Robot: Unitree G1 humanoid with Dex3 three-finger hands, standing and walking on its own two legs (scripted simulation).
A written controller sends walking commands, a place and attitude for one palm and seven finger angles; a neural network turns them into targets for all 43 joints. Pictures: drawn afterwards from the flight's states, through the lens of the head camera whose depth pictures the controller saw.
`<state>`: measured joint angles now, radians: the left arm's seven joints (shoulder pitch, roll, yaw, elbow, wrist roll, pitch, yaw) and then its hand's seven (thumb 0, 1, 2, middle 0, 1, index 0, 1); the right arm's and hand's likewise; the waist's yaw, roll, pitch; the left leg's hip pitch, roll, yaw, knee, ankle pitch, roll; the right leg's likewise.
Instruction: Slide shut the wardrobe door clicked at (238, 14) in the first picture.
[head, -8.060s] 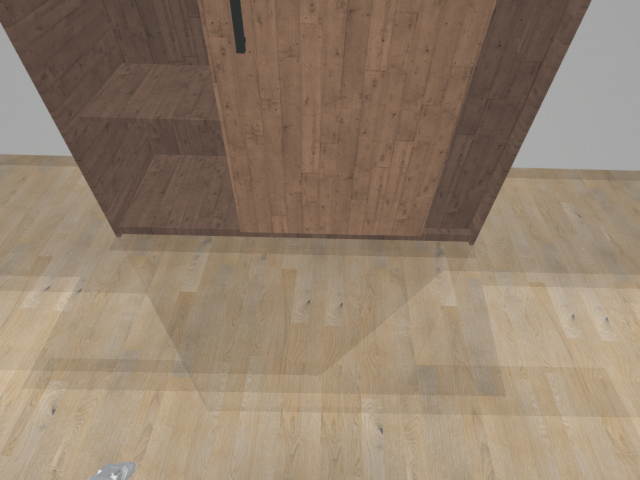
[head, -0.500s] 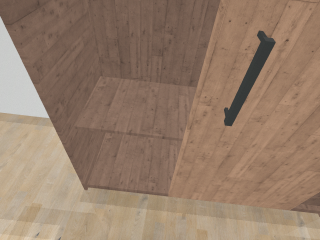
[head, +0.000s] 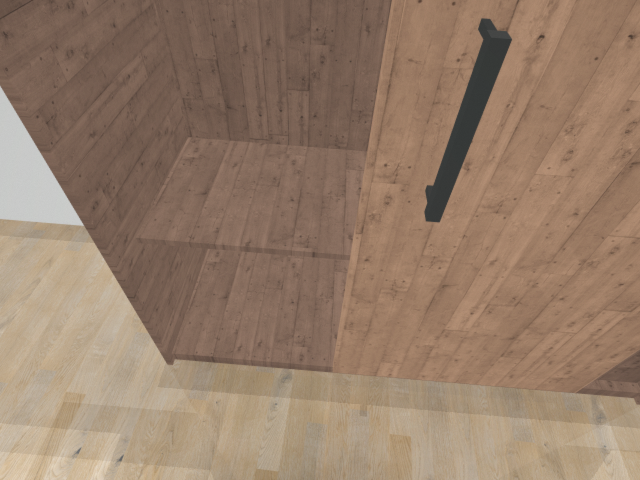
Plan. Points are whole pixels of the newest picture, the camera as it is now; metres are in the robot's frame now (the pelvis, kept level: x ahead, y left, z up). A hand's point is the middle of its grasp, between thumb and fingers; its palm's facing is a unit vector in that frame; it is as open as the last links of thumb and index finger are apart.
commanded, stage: come to a stop and stand still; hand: right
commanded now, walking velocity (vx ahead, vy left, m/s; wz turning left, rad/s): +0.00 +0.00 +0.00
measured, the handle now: (455, 134) +0.52 -0.14 +0.19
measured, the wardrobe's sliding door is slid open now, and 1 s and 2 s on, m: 0.52 0.52 0.52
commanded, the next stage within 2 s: look again from close up in 1.16 s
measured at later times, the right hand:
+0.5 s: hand out of the picture +0.02 -0.16 -0.17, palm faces -0.01 +0.98 -0.21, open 7.4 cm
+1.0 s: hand out of the picture +0.05 -0.14 -0.17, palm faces +0.01 +0.98 -0.21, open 7.4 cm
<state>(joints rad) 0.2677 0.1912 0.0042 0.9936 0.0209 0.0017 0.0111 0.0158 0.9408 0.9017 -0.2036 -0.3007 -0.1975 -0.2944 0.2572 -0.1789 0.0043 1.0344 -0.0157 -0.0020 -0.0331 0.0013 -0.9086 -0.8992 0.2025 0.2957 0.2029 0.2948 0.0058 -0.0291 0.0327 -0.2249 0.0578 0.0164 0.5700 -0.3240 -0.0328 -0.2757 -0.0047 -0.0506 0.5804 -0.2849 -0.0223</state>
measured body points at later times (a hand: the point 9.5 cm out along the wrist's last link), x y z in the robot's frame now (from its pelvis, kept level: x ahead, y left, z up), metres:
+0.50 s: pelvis +0.02 +0.02 +0.01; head +0.04 +0.03 +0.46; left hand +0.03 +0.24 -0.16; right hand +0.03 -0.21 -0.15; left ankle -0.01 +0.15 -0.73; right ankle +0.02 -0.10 -0.73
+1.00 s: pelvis +0.04 +0.04 +0.01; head +0.06 +0.05 +0.46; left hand +0.05 +0.27 -0.16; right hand +0.05 -0.19 -0.15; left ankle -0.01 +0.15 -0.73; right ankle +0.02 -0.10 -0.73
